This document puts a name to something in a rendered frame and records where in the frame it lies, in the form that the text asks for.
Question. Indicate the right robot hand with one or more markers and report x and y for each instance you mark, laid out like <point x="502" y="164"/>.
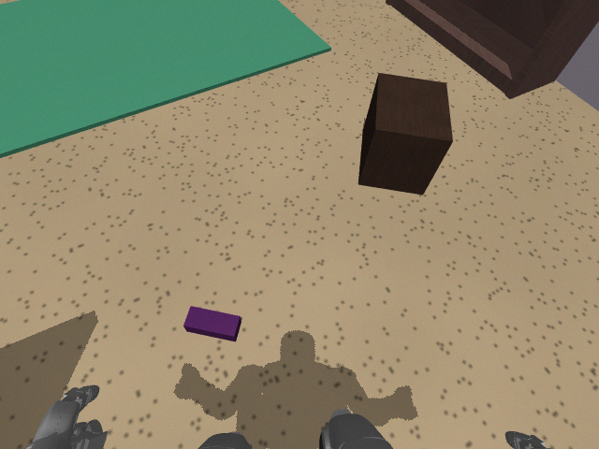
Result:
<point x="522" y="441"/>

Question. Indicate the bookshelf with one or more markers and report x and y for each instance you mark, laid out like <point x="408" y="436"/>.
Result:
<point x="517" y="45"/>

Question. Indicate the left robot hand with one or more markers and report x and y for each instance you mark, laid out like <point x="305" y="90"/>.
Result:
<point x="61" y="418"/>

